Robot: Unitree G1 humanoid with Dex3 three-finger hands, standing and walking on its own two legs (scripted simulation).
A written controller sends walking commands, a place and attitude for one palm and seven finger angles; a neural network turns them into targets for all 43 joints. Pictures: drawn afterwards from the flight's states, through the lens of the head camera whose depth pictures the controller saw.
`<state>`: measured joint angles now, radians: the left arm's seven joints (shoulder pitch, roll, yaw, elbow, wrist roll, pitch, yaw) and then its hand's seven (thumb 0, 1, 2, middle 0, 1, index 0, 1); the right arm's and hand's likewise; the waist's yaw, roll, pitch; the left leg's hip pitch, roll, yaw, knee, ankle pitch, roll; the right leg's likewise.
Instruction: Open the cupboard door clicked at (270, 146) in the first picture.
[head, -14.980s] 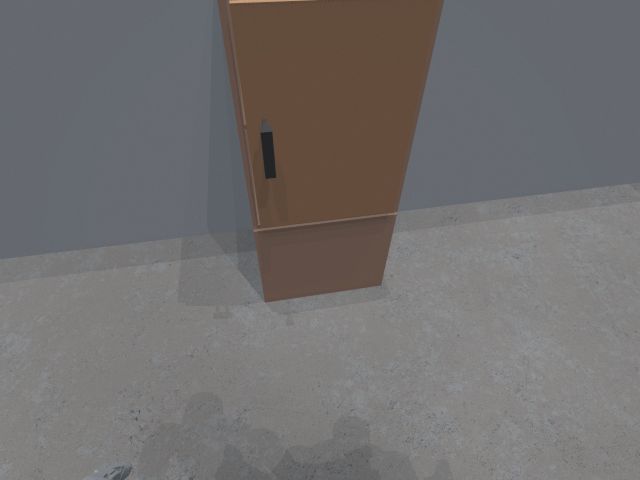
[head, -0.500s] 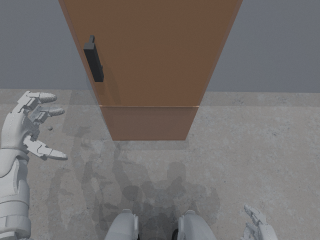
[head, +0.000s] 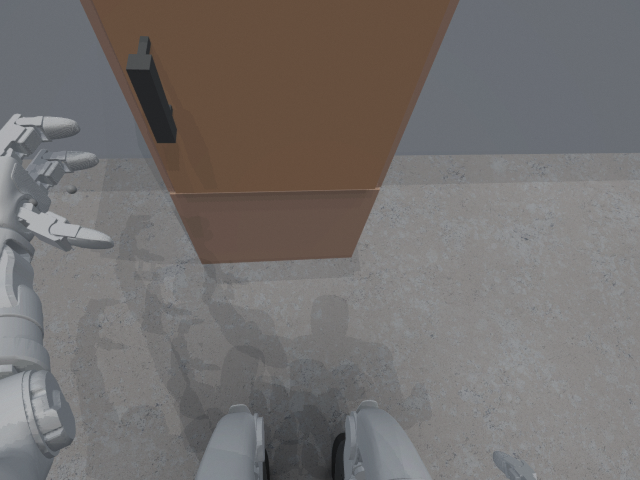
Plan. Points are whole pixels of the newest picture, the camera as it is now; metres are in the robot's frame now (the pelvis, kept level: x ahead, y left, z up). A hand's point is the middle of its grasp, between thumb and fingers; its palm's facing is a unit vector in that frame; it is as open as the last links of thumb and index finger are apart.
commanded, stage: move the hooked fingers beside the handle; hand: left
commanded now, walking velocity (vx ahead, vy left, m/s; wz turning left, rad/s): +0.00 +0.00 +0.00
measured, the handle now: (156, 91) +0.60 +0.22 +0.04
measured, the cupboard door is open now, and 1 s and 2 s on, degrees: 0 0 0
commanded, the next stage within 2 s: slide the fingers in behind the handle in 1.46 s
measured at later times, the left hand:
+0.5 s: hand (91, 130) +0.52 +0.28 +0.05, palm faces +0.06 -1.00 -0.03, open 13.9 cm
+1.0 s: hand (93, 116) +0.55 +0.28 +0.04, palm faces +0.10 -0.99 -0.02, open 13.9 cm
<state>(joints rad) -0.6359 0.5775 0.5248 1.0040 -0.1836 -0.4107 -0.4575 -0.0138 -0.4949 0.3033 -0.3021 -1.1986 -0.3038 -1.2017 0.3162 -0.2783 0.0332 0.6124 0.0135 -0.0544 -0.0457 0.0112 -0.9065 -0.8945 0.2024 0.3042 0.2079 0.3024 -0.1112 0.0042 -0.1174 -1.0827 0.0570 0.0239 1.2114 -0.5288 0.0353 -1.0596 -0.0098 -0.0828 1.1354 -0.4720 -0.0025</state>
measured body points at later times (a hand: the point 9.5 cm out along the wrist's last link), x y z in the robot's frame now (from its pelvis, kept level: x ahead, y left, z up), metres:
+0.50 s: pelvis -0.01 +0.00 -0.02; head +0.17 +0.04 +0.39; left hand +0.51 +0.33 +0.06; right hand +0.01 -0.27 -0.11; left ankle +0.02 +0.10 -0.64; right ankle +0.03 -0.12 -0.64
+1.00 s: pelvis +0.00 +0.01 -0.02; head +0.20 +0.04 +0.39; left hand +0.54 +0.34 +0.05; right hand -0.02 -0.26 -0.11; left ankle +0.02 +0.10 -0.64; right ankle +0.03 -0.12 -0.64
